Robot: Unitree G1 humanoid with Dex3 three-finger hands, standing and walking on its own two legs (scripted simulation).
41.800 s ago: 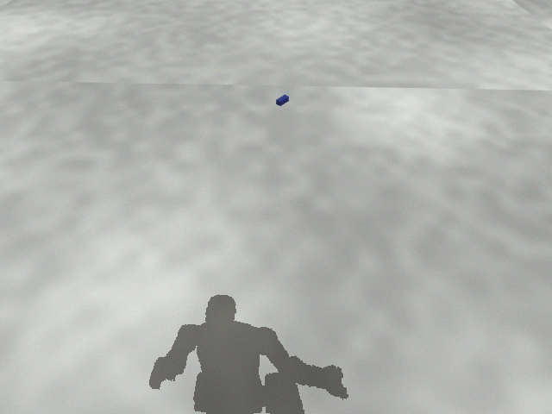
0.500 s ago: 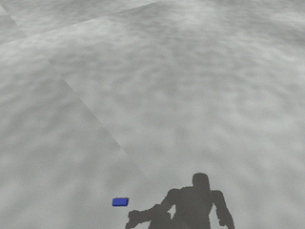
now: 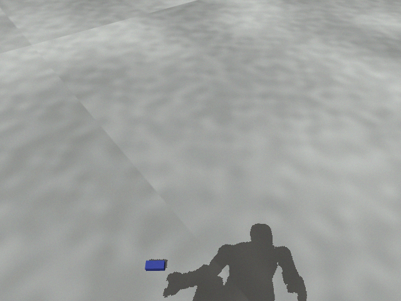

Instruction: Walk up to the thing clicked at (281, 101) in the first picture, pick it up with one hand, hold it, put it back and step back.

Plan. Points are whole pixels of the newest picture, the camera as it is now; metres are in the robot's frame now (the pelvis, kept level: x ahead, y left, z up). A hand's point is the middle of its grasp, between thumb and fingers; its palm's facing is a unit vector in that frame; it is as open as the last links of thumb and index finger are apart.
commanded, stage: stand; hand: left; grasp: from above
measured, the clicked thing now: (155, 265) +0.42 +0.24 -0.77
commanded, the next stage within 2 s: step back in 0.44 s
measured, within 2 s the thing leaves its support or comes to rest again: neither
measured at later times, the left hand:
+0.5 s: hand out of the picture +0.07 +0.25 -0.16, palm faces +0.00 -0.94 -0.35, open 7.4 cm
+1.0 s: hand out of the picture +0.04 +0.30 -0.18, palm faces -0.11 -0.93 -0.35, open 7.4 cm
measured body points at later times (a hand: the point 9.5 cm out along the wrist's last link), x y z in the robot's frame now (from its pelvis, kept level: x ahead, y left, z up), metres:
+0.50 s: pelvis -0.01 +0.00 +0.00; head +0.00 -0.01 +0.45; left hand +0.07 +0.30 -0.13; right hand +0.06 -0.30 -0.14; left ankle +0.01 +0.12 -0.75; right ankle +0.00 -0.12 -0.75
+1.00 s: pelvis -0.10 +0.05 -0.01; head -0.02 +0.07 +0.43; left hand +0.05 +0.35 -0.15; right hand -0.03 -0.27 -0.12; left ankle -0.05 +0.12 -0.75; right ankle -0.14 -0.10 -0.69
